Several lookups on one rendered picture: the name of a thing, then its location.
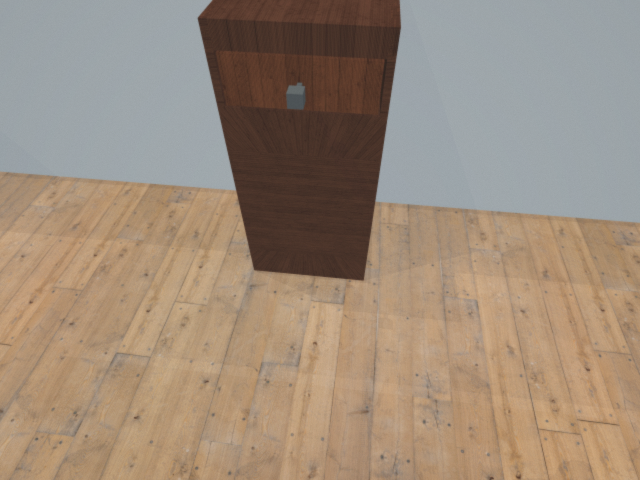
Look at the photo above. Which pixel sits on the drawer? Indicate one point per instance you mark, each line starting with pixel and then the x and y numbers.
pixel 332 84

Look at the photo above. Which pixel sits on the cabinet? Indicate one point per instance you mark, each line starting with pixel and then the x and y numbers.
pixel 306 181

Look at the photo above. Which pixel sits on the handle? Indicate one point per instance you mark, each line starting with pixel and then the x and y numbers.
pixel 295 96

